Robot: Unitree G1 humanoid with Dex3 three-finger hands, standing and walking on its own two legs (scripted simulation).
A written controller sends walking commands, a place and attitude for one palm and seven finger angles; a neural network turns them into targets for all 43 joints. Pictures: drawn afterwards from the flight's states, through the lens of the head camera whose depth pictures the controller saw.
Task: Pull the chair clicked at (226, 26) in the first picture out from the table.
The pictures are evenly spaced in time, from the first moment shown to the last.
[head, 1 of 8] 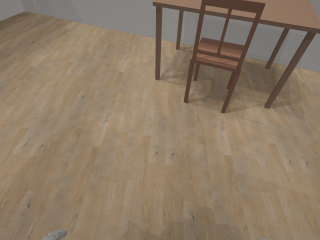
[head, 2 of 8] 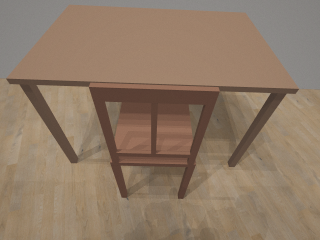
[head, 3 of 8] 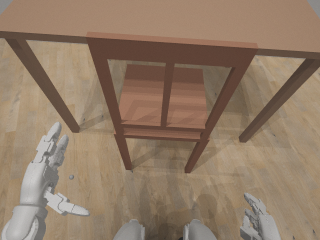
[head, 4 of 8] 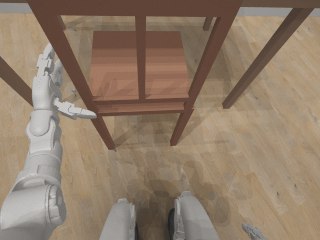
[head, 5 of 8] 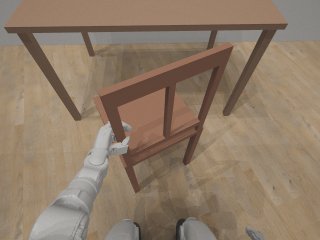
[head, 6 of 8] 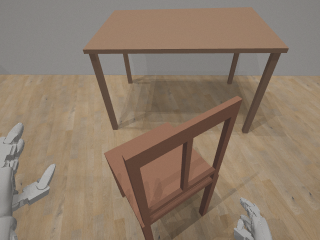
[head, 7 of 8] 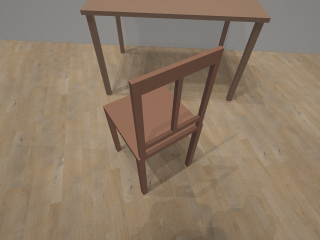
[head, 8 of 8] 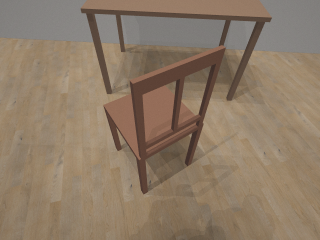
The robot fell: no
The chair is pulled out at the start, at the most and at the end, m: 0.00 0.59 0.59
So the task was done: yes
